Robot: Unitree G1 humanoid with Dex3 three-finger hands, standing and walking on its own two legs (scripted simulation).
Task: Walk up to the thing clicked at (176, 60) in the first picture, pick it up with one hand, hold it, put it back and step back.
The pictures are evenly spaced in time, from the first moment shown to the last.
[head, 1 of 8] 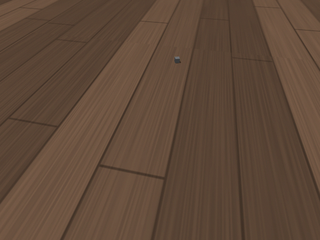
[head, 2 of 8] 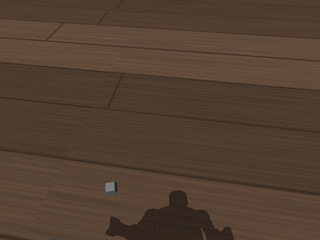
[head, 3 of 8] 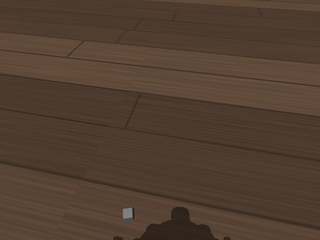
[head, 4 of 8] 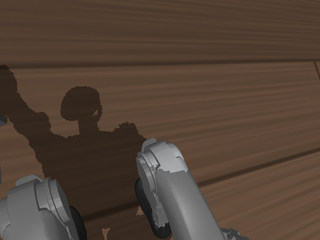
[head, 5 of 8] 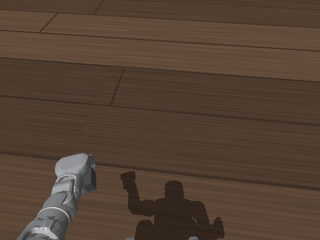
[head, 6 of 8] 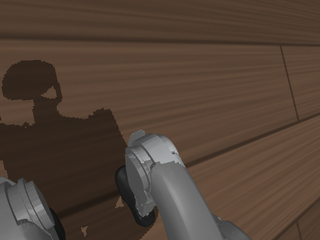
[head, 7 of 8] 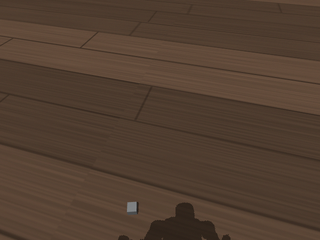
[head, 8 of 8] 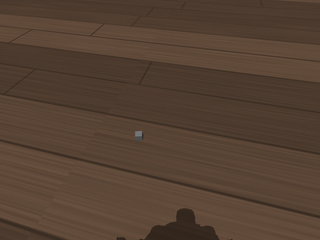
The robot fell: no
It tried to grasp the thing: yes
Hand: left
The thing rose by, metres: 0.67
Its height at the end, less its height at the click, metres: +0.00
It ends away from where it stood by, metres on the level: 0.03
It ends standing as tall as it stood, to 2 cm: yes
